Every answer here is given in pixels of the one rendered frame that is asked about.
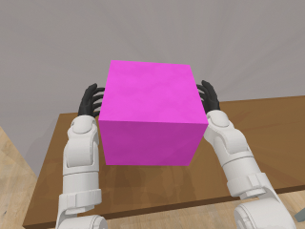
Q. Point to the table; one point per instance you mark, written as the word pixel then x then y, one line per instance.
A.
pixel 274 129

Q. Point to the left robot hand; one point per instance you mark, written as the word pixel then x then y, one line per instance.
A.
pixel 86 106

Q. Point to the robot left forearm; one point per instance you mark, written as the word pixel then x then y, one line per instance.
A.
pixel 80 170

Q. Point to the robot right forearm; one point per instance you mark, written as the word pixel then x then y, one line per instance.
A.
pixel 245 179

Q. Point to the right robot upper arm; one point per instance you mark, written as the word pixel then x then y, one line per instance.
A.
pixel 266 213

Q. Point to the carton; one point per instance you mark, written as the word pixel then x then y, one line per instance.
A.
pixel 151 114

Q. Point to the left robot upper arm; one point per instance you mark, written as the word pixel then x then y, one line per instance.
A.
pixel 86 222

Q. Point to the right robot hand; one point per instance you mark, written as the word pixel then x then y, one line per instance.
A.
pixel 210 101

